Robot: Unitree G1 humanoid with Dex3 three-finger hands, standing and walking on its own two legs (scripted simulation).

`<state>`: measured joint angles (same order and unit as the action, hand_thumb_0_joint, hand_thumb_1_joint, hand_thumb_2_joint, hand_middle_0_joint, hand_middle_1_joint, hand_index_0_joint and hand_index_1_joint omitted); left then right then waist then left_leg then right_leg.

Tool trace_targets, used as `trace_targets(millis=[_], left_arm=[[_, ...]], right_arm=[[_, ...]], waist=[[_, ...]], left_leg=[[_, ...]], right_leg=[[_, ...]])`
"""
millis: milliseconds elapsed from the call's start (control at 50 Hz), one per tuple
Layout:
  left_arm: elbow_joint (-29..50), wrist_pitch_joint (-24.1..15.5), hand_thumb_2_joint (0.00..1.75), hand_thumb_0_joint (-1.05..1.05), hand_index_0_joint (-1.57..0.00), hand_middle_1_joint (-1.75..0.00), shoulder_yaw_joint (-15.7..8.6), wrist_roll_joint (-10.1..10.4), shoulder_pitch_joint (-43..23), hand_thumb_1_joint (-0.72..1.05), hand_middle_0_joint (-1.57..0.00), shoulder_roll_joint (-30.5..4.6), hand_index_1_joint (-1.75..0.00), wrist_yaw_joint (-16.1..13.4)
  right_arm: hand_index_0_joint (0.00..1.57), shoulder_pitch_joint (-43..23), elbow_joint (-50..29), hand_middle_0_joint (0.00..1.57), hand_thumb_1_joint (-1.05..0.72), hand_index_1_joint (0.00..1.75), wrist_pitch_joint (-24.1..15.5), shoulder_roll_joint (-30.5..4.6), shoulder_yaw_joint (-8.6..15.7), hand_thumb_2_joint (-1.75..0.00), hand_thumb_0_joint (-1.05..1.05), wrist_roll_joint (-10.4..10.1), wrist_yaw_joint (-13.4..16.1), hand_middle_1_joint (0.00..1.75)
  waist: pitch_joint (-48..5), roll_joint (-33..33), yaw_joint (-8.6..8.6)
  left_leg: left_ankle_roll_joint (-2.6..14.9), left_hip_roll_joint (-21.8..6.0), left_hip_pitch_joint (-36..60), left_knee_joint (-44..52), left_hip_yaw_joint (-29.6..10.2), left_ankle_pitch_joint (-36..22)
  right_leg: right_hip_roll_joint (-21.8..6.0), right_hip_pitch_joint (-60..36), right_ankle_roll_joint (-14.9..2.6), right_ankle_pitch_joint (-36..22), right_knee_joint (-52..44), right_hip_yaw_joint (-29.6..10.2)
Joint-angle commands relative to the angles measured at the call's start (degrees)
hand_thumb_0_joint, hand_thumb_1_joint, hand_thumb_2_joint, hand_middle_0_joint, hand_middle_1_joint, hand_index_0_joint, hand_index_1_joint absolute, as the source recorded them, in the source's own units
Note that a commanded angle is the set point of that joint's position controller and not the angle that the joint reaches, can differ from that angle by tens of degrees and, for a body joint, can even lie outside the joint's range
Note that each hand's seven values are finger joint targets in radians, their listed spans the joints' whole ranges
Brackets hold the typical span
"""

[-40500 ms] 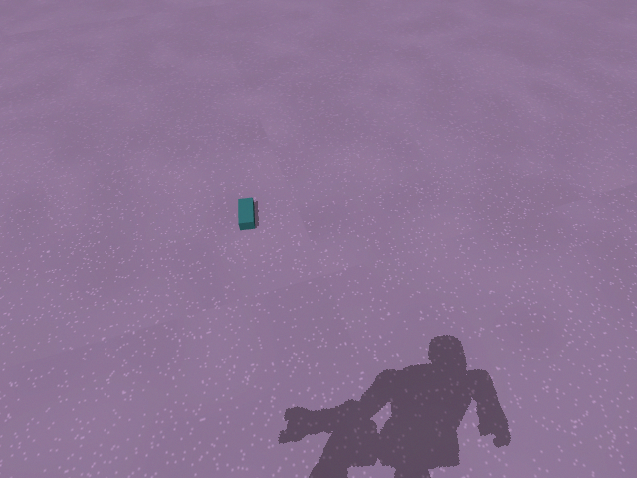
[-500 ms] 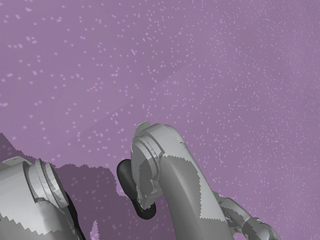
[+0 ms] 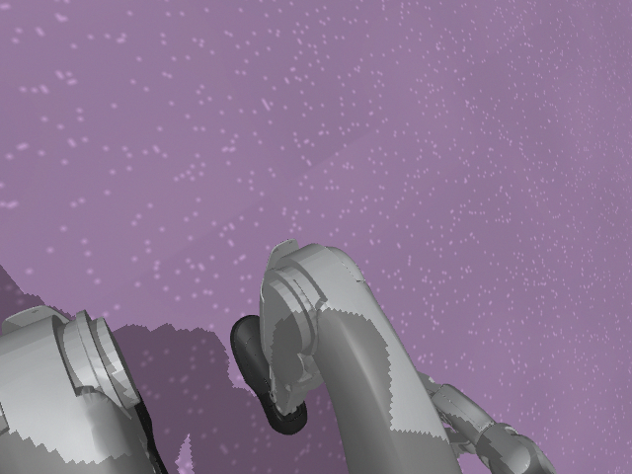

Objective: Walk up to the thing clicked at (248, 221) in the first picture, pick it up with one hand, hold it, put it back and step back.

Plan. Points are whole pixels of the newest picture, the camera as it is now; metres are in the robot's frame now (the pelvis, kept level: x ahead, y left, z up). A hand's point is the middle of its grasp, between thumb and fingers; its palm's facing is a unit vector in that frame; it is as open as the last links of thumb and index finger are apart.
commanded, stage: open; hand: left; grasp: from above
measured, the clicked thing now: out of the picture +0.43 +0.36 -0.28
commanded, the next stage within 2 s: withdraw in 0.04 s
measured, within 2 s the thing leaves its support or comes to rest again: neither
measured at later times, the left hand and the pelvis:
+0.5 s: hand out of the picture +0.44 +0.38 -0.17, palm faces -0.24 -0.11 -0.96, open 13.9 cm; pelvis +0.00 +0.00 +0.01, yaw +1 degrees
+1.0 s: hand out of the picture +0.40 +0.35 -0.15, palm faces -0.46 -0.15 -0.88, open 13.9 cm; pelvis -0.01 -0.01 +0.03, yaw +6 degrees
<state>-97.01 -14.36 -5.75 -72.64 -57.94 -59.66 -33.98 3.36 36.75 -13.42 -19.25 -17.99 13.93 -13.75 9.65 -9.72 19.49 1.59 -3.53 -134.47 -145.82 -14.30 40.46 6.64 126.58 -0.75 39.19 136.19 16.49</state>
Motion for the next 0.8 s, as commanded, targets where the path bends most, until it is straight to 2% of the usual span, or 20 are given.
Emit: trace_targets(millis=[0, 60, 120, 180, 200, 220, 240, 260, 280, 300, 340, 420, 460, 520, 560, 580, 640, 680, 720, 780], left_arm=[[7.70, -0.66, 0.92, 0.00, -0.10, -1.05, 0.10, 2.36, -13.89, -0.45, -0.07, -12.37, -1.02, -1.37], [5.71, -0.93, 0.93, 0.00, -0.08, -1.03, 0.23, 1.99, -12.38, -0.47, -0.06, -12.74, -1.01, -1.11], [6.40, -1.60, 0.94, 0.00, -0.09, -1.04, -1.36, 1.59, -12.18, -0.46, -0.07, -14.52, -1.02, -1.23], [5.64, -1.61, 0.94, 0.00, -0.09, -1.00, -1.07, 0.63, -11.85, -0.46, -0.07, -13.80, -0.97, -2.09], [8.03, -1.83, 0.94, 0.00, -0.10, -1.00, -3.72, 0.97, -12.44, -0.45, -0.07, -16.22, -0.97, -3.11], [8.72, -1.69, 0.95, 0.00, -0.09, -0.99, -1.23, 0.64, -13.86, -0.47, -0.07, -13.71, -0.97, -3.28], [9.04, -1.33, 0.95, 0.00, -0.09, -0.99, -3.22, 0.87, -13.40, -0.47, -0.07, -15.73, -0.97, -3.70], [12.05, -1.09, 0.95, 0.00, -0.09, -0.99, -1.86, 0.46, -14.33, -0.47, -0.07, -14.10, -0.97, -3.75], [12.43, -0.66, 0.95, 0.00, -0.09, -0.98, -3.67, 0.54, -13.30, -0.47, -0.08, -15.85, -0.96, -3.99], [15.74, -0.10, 0.95, 0.00, -0.09, -0.98, -3.24, 0.28, -13.66, -0.47, -0.08, -15.01, -0.96, -3.68], [21.41, 1.04, 0.95, 0.00, -0.09, -0.97, -4.71, 1.88, -12.58, -0.48, -0.08, -14.77, -0.96, -3.04], [29.12, 4.82, 0.96, 0.00, -0.08, -0.96, -4.02, 4.43, -8.21, -0.49, -0.07, -9.26, -0.95, 1.15], [30.61, 6.81, 0.96, 0.00, -0.08, -0.96, -1.32, 5.96, -7.38, -0.49, -0.07, -4.51, -0.95, 3.96], [29.44, 10.03, 0.97, 0.00, -0.08, -0.97, 4.32, 7.95, -7.59, -0.49, -0.07, 3.91, -0.96, 8.96], [29.90, 11.15, 0.97, 0.00, -0.08, -0.98, 7.39, 9.90, -8.09, -0.48, -0.07, 7.63, -0.97, 12.62], [29.63, 11.42, 0.97, 0.00, -0.08, -0.98, 8.20, 11.02, -7.86, -0.49, -0.07, 8.72, -0.97, 14.31], [29.75, 10.98, 0.98, 0.00, -0.08, -0.98, 10.19, 13.03, -7.90, -0.48, -0.07, 10.43, -0.98, 18.65], [30.23, 10.09, 0.98, 0.00, -0.08, -0.98, 9.65, 13.34, -10.09, -0.49, -0.07, 9.61, -0.98, 20.17], [27.96, 8.66, 0.98, 0.00, -0.08, -0.99, 9.23, 12.13, -10.75, -0.49, -0.08, 8.55, -0.98, 20.63], [25.26, 5.95, 0.98, 0.00, -0.08, -0.99, 5.88, 9.01, -11.92, -0.49, -0.08, 3.05, -0.99, 19.60]], right_arm=[[0.20, 10.06, 0.17, 0.20, -0.89, 0.30, -0.08, -18.51, 5.39, -0.90, 0.00, -0.86, 0.46, 0.30], [0.20, 10.10, 0.39, 0.20, -0.89, 0.30, 0.21, -18.51, 5.17, -0.90, 0.00, -0.88, 0.55, 0.30], [0.20, 10.08, 0.51, 0.20, -0.89, 0.30, 0.60, -18.74, 5.16, -0.90, 0.00, -0.89, 0.90, 0.30], [0.20, 9.76, -0.07, 0.20, -0.89, 0.30, 0.79, -18.49, 4.99, -0.89, 0.00, -0.52, 0.94, 0.30], [0.20, 10.11, 0.15, 0.20, -0.89, 0.30, 0.83, -18.59, 4.95, -0.89, 0.00, -0.35, 1.01, 0.30], [0.20, 9.28, -0.76, 0.20, -0.89, 0.30, 0.46, -18.20, 4.83, -0.89, 0.00, -0.42, 0.84, 0.30], [0.20, 9.66, 0.08, 0.20, -0.89, 0.30, 0.26, -18.59, 5.28, -0.89, 0.00, -0.38, 0.77, 0.30], [0.20, 9.06, -0.43, 0.20, -0.89, 0.30, -0.03, -18.21, 5.39, -0.90, 0.00, -0.50, 0.68, 0.30], [0.20, 9.44, 0.01, 0.20, -0.89, 0.30, -0.21, -18.49, 6.05, -0.90, 0.00, -0.59, 0.56, 0.30], [0.20, 9.83, -0.14, 0.20, -0.89, 0.30, -0.35, -18.14, 6.54, -0.90, 0.00, -0.77, 0.38, 0.30], [0.20, 10.28, 0.73, 0.20, -0.89, 0.30, -0.34, -17.29, 8.03, -0.90, 0.00, -1.50, 0.07, 0.30], [0.20, 10.65, 0.66, 0.20, -0.89, 0.30, 0.69, -15.72, 12.18, -0.90, 0.00, -3.36, -0.82, 0.30], [0.20, 10.75, 0.84, 0.20, -0.89, 0.30, 1.94, -15.12, 13.97, -0.90, 0.00, -4.82, -0.99, 0.30], [0.20, 13.19, 1.99, 0.20, -0.89, 0.30, 4.14, -14.30, 15.56, -0.90, 0.00, -6.68, -0.75, 0.30], [0.20, 15.10, 1.85, 0.20, -0.89, 0.30, 5.43, -13.96, 16.11, -0.90, 0.00, -7.51, -0.38, 0.30], [0.20, 15.65, 2.01, 0.20, -0.89, 0.30, 5.88, -13.78, 16.34, -0.90, 0.00, -7.88, -0.04, 0.30], [0.20, 16.44, 2.10, 0.20, -0.89, 0.30, 7.00, -12.91, 16.54, -0.90, 0.00, -8.73, 1.21, 0.30], [0.20, 16.61, 1.48, 0.20, -0.89, 0.30, 7.73, -11.96, 16.28, -0.90, 0.00, -8.91, 2.26, 0.30], [0.20, 16.16, 0.99, 0.20, -0.89, 0.30, 8.45, -11.48, 15.41, -0.90, 0.00, -8.80, 3.59, 0.30], [0.20, 15.03, 0.46, 0.20, -0.89, 0.30, 9.43, -10.99, 14.12, -0.90, 0.00, -8.41, 5.19, 0.30]], waist=[[-38.20, 32.69, 1.95], [-36.59, 30.98, 1.99], [-37.65, 31.90, 1.52], [-36.10, 31.42, 1.67], [-38.39, 31.93, 0.76], [-37.86, 33.49, 1.08], [-38.00, 33.06, 0.74], [-39.85, 34.95, 0.17], [-40.75, 35.67, -0.11], [-42.68, 37.71, -0.74], [-47.25, 41.32, -2.99], [-51.88, 44.89, -6.56], [-52.21, 44.02, -7.46], [-47.19, 34.15, -5.52], [-44.58, 27.37, -3.49], [-43.46, 24.54, -3.50], [-43.01, 19.48, -3.82], [-43.46, 18.02, -4.10], [-41.95, 15.26, -3.64], [-40.65, 16.17, -5.00]], left_leg=[[-0.81, -1.63, 28.89, 13.85, 2.93, -14.66], [-0.72, -1.65, 27.65, 14.01, 2.69, -12.42], [-1.05, -1.71, 28.85, 14.65, 2.05, -12.28], [-0.72, -1.62, 27.30, 14.08, 2.86, -11.59], [-0.81, -1.63, 28.14, 14.48, 2.86, -12.07], [-1.00, -1.50, 28.20, 14.60, 3.11, -12.08], [-0.95, -1.72, 28.98, 14.44, 2.84, -11.88], [-1.19, -1.70, 29.90, 14.68, 3.23, -12.86], [-1.35, -1.76, 30.84, 14.84, 2.98, -12.46], [-1.58, -1.71, 31.81, 15.14, 3.31, -13.82], [-2.02, -1.39, 34.42, 16.40, 3.71, -15.38], [-2.59, -0.98, 37.39, 19.83, 4.26, -15.17], [-2.61, -0.63, 37.21, 22.24, 4.37, -13.20], [-1.01, -0.32, 31.84, 23.06, 5.53, -10.32], [0.08, 0.17, 28.43, 23.70, 6.01, -8.67], [0.35, 0.33, 27.80, 24.28, 5.88, -7.95], [0.80, 0.93, 27.14, 25.10, 6.34, -8.53], [0.99, 1.36, 25.96, 24.71, 7.63, -9.64], [1.12, 1.67, 23.56, 23.63, 8.35, -9.32], [0.89, 2.05, 21.91, 22.62, 9.11, -8.37]], right_leg=[[2.14, -20.91, -0.29, -18.51, -12.70, 0.01], [2.16, -20.09, -0.43, -16.63, -12.60, 0.04], [1.96, -19.32, -0.59, -15.86, -12.04, 0.65], [2.37, -19.79, -0.56, -15.71, -12.17, -0.08], [2.38, -20.98, -0.48, -16.07, -12.60, 0.27], [2.22, -19.87, -0.70, -16.12, -12.11, 0.08], [2.29, -19.32, -0.52, -16.05, -12.17, 0.28], [2.43, -19.58, -0.67, -16.96, -12.11, 0.06], [2.30, -19.10, -0.74, -16.56, -11.83, 0.08], [2.28, -19.78, -0.85, -17.61, -11.56, -0.20], [1.76, -19.41, -1.07, -18.18, -11.40, -0.23], [1.09, -15.12, -1.74, -16.18, -11.60, -1.33], [0.73, -12.95, -2.01, -14.02, -12.77, -2.03], [1.10, -13.34, -1.64, -13.07, -17.33, -3.78], [1.13, -16.13, -1.39, -12.36, -20.02, -4.91], [0.94, -16.72, -1.35, -11.65, -20.70, -5.23], [0.72, -20.01, -1.23, -11.70, -22.00, -6.36], [0.57, -22.99, -1.10, -12.06, -23.07, -7.37], [0.47, -23.47, -1.10, -11.12, -23.78, -7.97], [0.25, -22.66, -1.44, -8.53, -23.13, -9.01]])
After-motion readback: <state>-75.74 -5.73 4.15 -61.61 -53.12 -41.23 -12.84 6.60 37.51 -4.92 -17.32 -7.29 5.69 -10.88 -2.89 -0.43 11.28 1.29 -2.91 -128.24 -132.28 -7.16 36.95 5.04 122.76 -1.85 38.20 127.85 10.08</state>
